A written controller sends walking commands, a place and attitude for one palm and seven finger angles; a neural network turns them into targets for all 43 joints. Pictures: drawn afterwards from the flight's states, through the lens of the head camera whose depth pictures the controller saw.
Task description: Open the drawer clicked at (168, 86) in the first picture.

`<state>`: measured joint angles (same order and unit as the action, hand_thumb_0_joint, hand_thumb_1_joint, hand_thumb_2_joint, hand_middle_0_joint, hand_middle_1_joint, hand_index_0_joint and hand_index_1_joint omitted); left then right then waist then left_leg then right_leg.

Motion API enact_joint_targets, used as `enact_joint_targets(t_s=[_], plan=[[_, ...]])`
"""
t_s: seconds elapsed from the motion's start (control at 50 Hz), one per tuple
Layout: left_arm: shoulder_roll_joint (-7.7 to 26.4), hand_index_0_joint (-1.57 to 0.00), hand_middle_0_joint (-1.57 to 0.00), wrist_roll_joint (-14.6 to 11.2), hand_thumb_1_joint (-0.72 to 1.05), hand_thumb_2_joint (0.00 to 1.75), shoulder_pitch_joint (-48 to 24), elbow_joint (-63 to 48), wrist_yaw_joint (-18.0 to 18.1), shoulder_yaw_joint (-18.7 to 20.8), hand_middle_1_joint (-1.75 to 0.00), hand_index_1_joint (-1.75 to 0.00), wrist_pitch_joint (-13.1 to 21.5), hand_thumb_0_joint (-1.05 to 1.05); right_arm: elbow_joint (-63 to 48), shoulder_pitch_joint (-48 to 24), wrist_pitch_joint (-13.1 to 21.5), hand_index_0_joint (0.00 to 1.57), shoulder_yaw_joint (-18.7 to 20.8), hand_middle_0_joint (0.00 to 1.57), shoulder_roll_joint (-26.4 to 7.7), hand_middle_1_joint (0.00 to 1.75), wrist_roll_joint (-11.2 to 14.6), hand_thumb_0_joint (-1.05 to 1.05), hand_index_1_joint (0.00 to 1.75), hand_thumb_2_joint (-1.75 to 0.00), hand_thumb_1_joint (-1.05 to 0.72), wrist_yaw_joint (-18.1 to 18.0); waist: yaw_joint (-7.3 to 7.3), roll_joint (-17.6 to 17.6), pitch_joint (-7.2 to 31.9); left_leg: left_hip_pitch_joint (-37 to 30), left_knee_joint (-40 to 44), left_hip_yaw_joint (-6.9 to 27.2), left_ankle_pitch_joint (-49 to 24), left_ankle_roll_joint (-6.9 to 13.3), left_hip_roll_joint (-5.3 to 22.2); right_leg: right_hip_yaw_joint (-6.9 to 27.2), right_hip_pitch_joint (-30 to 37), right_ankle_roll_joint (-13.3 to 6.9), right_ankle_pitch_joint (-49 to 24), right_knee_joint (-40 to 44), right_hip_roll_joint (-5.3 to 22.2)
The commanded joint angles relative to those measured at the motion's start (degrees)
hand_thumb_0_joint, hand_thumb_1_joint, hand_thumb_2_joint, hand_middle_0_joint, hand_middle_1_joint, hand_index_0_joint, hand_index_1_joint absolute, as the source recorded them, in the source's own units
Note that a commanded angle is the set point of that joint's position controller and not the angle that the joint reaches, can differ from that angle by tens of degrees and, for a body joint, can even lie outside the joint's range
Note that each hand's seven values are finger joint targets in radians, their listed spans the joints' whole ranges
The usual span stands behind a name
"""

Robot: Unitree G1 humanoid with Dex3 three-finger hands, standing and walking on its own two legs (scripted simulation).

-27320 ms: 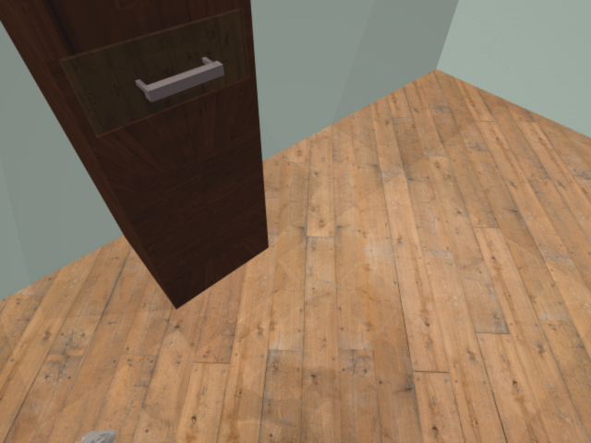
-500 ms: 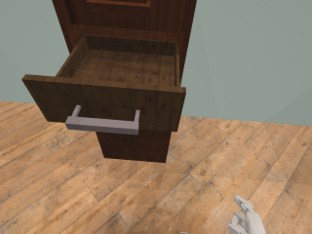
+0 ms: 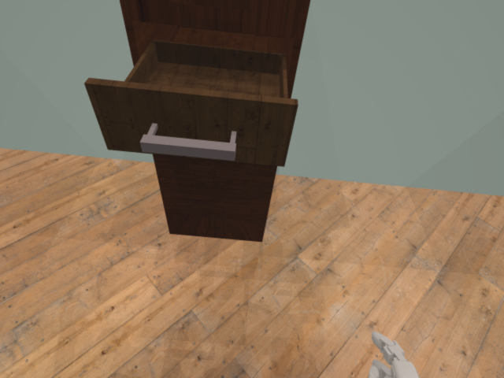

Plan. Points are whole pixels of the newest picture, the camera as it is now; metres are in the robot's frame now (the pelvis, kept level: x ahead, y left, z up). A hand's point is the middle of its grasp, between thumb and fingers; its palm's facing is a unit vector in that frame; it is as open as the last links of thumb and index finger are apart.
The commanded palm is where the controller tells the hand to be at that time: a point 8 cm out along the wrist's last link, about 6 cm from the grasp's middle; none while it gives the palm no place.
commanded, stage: stop stepping back and stand still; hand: left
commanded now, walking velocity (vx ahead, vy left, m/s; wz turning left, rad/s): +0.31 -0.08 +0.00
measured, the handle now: (191, 140) +0.51 +0.15 +0.09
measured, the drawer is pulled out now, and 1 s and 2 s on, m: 0.29 0.29 0.29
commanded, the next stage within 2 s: let the arm hang, fingers relaxed in 0.52 s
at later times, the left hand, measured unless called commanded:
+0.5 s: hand out of the picture +0.14 +0.23 +0.27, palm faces +0.49 -0.76 -0.43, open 7.4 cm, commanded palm +0.07 +0.27 +0.28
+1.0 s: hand out of the picture -0.07 +0.18 -0.19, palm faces +0.05 -0.98 -0.20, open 6.8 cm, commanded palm none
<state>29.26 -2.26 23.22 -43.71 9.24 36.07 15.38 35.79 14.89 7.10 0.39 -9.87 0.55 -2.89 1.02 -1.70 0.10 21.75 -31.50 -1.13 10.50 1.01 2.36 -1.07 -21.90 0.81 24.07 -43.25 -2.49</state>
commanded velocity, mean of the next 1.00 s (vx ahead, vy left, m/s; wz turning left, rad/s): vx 0.08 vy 0.00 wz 0.00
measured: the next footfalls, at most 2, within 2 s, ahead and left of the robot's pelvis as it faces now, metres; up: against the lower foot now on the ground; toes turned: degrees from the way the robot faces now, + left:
right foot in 0.06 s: +0.00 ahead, -0.14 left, +0.00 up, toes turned +1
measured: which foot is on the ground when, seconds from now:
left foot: down 0.00-1.00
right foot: up 0.00-0.04, down 0.06-1.00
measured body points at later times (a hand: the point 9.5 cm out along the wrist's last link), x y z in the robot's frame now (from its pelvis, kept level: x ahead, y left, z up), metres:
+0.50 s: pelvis -0.07 +0.00 -0.01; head -0.07 +0.01 +0.44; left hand +0.11 +0.27 +0.29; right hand +0.08 -0.24 -0.09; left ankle +0.00 +0.11 -0.72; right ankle -0.06 -0.11 -0.74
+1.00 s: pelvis -0.07 -0.01 -0.01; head -0.05 +0.00 +0.44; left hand -0.07 +0.23 -0.17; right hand -0.06 -0.26 -0.16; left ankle -0.04 +0.08 -0.74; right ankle -0.04 -0.14 -0.73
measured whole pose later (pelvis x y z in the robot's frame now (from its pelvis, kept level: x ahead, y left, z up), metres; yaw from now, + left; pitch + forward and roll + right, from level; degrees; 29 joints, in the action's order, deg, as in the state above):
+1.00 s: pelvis -0.07 -0.01 -0.01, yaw +1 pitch -1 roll -2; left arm 10.5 1.0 18.7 54.6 0.7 2.2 -4.1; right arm 54.9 17.9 -2.3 1.2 -11.9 -1.5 -1.0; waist 0.9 0.9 -4.1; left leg 20.6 -39.4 0.6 16.8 1.8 -0.1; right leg -0.6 -18.8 -0.1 16.6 -36.6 -1.9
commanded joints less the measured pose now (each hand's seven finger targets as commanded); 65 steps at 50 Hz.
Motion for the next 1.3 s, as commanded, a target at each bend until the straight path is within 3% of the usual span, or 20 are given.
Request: enact_joint_targets(t_s=[0.0,0.08,0.18,0.22,0.26,0.38,0.42,0.46,0.54,0.58,0.6,0.62,0.68,0.78,0.82,0.84,0.88,0.92,0.98,1.28], plan=[[7.8,-0.20,-0.20,0.0,0.90,0.90,-6.6,-6.3,0.9,0.7,-0.30,-0.30,-0.3,0.00,-8.9,-8.8,2.1,0.20,2.3,0.20,-9.6,0.30,0.0,0.00,0.30,-0.90,-0.90,-0.4,0.81,11.3,1.3,8.4,15.7,5.0,28.1,0.8,6.4,-2.2,13.9,-2.8,2.5,15.8,1.1],[11.1,-0.20,-0.20,-0.5,0.90,0.90,-11.7,-9.4,0.9,1.3,-0.30,-0.30,-0.5,0.00,-7.6,-8.6,1.1,0.20,2.5,0.20,-8.6,0.30,-0.3,0.00,0.30,-0.90,-0.90,-0.5,-0.16,-9.6,2.3,1.0,-18.4,-1.9,11.7,-1.2,-1.6,22.9,0.5,-12.1,19.6,34.3,18.2],[8.2,-0.20,-0.20,-0.2,0.90,0.90,-8.9,-5.9,1.1,0.1,-0.30,-0.30,0.0,0.00,-6.8,-7.3,0.8,0.20,1.3,0.20,-8.4,0.30,-0.8,0.00,0.30,-0.90,-0.90,-1.6,1.49,2.9,-1.1,-10.2,3.8,0.4,14.8,1.3,1.4,8.4,-7.0,-7.9,15.1,22.8,11.6],[8.1,-0.20,-0.20,-0.3,0.90,0.90,-11.7,-7.9,1.3,0.3,-0.30,-0.30,1.3,0.00,-8.2,-7.1,1.9,0.20,1.6,0.20,-10.3,0.30,-0.4,0.00,0.30,-0.90,-0.90,-1.8,1.19,17.3,-1.0,-8.4,17.9,20.5,25.6,6.8,13.5,-1.6,-6.9,-2.5,4.4,2.4,0.8],[11.2,-0.20,-0.20,0.1,0.90,0.90,-12.8,-5.3,0.9,2.7,-0.30,-0.30,1.7,0.00,-7.6,-7.8,2.4,0.20,1.8,0.20,-8.9,0.30,-0.1,0.00,0.30,-0.90,-0.90,-1.7,1.45,18.0,1.7,-1.7,24.3,25.9,36.0,9.2,18.0,-0.4,-4.5,-1.5,5.6,-13.9,0.6],[8.2,-0.20,-0.20,-0.2,0.90,0.90,-4.7,-5.5,0.1,0.3,-0.30,-0.30,0.0,0.00,-9.1,-8.8,2.2,0.20,1.9,0.20,-9.3,0.30,0.1,0.00,0.30,-0.90,-0.90,-0.4,-0.22,12.8,2.1,10.6,15.1,4.9,27.6,3.2,9.0,-5.8,18.3,-2.7,2.5,11.3,1.4],[10.2,-0.20,-0.20,-0.3,0.90,0.90,-4.3,-6.5,-0.3,1.8,-0.30,-0.30,-0.4,0.00,-9.7,-8.2,0.8,0.20,2.5,0.20,-8.7,0.30,-0.1,0.00,0.30,-0.90,-0.90,-0.2,-0.10,-4.8,0.5,12.0,-9.2,-1.8,18.0,0.0,0.9,14.3,13.4,-9.3,11.9,27.8,12.2],[13.5,-0.20,-0.20,-0.6,0.90,0.90,-10.3,-10.7,0.5,4.1,-0.30,-0.30,1.2,0.00,-8.2,-8.1,1.5,0.20,1.8,0.20,-8.3,0.30,0.2,0.00,0.30,-0.90,-0.90,0.2,-0.09,-7.1,3.7,11.2,-24.6,-1.5,12.5,-1.1,0.1,24.3,12.2,-14.0,-2.7,32.3,23.1],[9.4,-0.20,-0.20,-0.7,0.90,0.90,-6.8,-7.8,0.8,2.9,-0.30,-0.30,0.7,0.00,-6.6,-6.9,1.5,0.20,1.6,0.20,-7.9,0.30,-0.3,0.00,0.30,-0.90,-0.90,-0.9,1.22,-0.5,1.2,-8.7,0.6,-1.7,7.6,0.2,1.2,8.6,-0.6,-8.3,3.8,24.7,14.6],[9.3,-0.20,-0.20,-0.8,0.90,0.90,-7.4,-8.9,1.0,2.6,-0.30,-0.30,1.8,0.00,-7.5,-7.8,2.3,0.20,1.9,0.20,-9.5,0.30,-0.4,0.00,0.30,-0.90,-0.90,-1.7,0.16,12.7,1.3,-10.0,10.5,8.2,5.8,2.9,7.4,1.7,0.7,-3.3,-4.9,13.0,6.2],[-12.1,-0.20,-0.20,3.9,0.90,0.90,3.1,44.2,-7.8,-29.2,-0.30,-0.30,-8.6,0.00,5.5,-2.0,5.3,0.20,6.2,0.20,-20.8,0.30,0.3,0.00,0.30,-0.90,-0.90,2.4,5.20,18.1,-0.9,-7.3,1.6,15.8,-16.4,6.3,12.0,-3.9,-11.1,0.7,-11.8,-8.8,5.6],[-11.8,-0.20,-0.20,4.7,0.90,0.90,1.3,44.5,-8.7,-27.9,-0.30,-0.30,-15.8,0.00,6.3,0.7,0.2,0.20,5.4,0.20,-15.2,0.30,0.0,0.00,0.30,-0.90,-0.90,2.9,4.38,15.8,4.8,-10.5,6.1,19.1,-29.5,8.5,13.4,1.5,-12.3,0.4,5.5,-16.6,2.3],[-13.4,-0.20,-0.20,4.4,0.90,0.90,-4.5,48.9,-8.6,-30.7,-0.30,-0.30,-17.3,0.00,4.0,0.5,-1.9,0.20,3.6,0.20,-13.6,0.30,-2.8,0.00,0.30,-0.90,-0.90,1.5,2.28,-2.9,6.9,-9.2,4.8,22.1,-29.4,12.7,16.4,6.7,-12.8,2.0,11.2,-24.3,3.8],[-8.3,-0.20,-0.20,3.8,0.90,0.90,-2.5,73.2,-9.5,-31.1,-0.30,-0.30,-18.0,0.00,5.9,-7.6,-6.7,0.20,2.2,0.20,-12.7,0.30,-3.0,0.00,0.30,-0.90,-0.90,2.1,-4.58,4.2,-1.2,15.9,8.0,7.9,18.6,3.4,5.8,2.2,14.7,0.0,-1.4,5.5,3.7],[-1.6,-0.20,-0.20,3.9,0.90,0.90,-3.6,79.7,-9.1,-31.3,-0.30,-0.30,-17.2,0.00,6.3,-5.4,-8.1,0.20,1.8,0.20,-8.6,0.30,-1.4,0.00,0.30,-0.90,-0.90,2.7,-2.22,-7.7,-4.6,9.6,-10.9,0.0,19.6,-1.0,-4.2,26.7,-0.2,-7.1,24.4,33.5,18.2],[0.7,-0.20,-0.20,4.0,0.90,0.90,-9.7,80.8,-9.5,-31.3,-0.30,-0.30,-17.8,0.00,7.2,-2.9,-8.8,0.20,2.4,0.20,-10.1,0.30,-1.5,0.00,0.30,-0.90,-0.90,3.0,0.41,-3.2,-1.6,-1.2,-18.0,-1.9,17.4,-1.0,-5.6,25.0,-7.7,-9.3,19.3,34.4,19.0],[-5.1,-0.20,-0.20,3.4,0.90,0.90,-13.7,85.8,-8.3,-32.3,-0.30,-0.30,-16.7,0.00,11.2,0.2,-9.0,0.20,2.3,0.20,-8.7,0.30,-1.6,0.00,0.30,-0.90,-0.90,2.3,1.82,-8.5,-3.0,-1.3,-21.3,1.9,14.2,0.1,-2.8,22.3,-6.5,-9.0,13.1,32.6,14.3],[-9.8,-0.20,-0.20,3.6,0.90,0.90,-12.8,90.0,-7.8,-31.9,-0.30,-0.30,-16.3,0.00,14.6,4.8,-8.0,0.20,2.3,0.20,-6.0,0.30,-1.7,0.00,0.30,-0.90,-0.90,1.8,3.45,0.8,-2.0,-10.1,-4.7,3.2,8.8,0.7,-0.7,16.5,-5.6,-8.3,-0.2,24.8,12.6],[-13.3,-0.20,-0.20,2.5,0.90,0.90,-6.2,96.2,-8.0,-33.3,-0.30,-0.30,-16.7,0.00,17.4,3.9,-7.1,0.20,1.7,0.20,-7.9,0.30,-2.3,0.00,0.30,-0.90,-0.90,0.9,-0.32,15.3,-1.0,-5.7,16.1,18.9,8.5,4.9,10.2,3.4,3.7,-2.5,-4.2,13.4,3.1],[-11.1,-0.20,-0.20,2.7,0.90,0.90,-5.7,107.6,-7.3,-34.1,-0.30,-0.30,-14.9,0.00,26.1,4.8,-7.3,0.20,2.1,0.20,-5.8,0.30,-1.0,0.00,0.30,-0.90,-0.90,0.8,-0.02,0.7,-4.5,-10.9,13.1,5.7,2.6,1.3,2.7,7.1,7.9,-3.8,-8.9,26.1,7.3]])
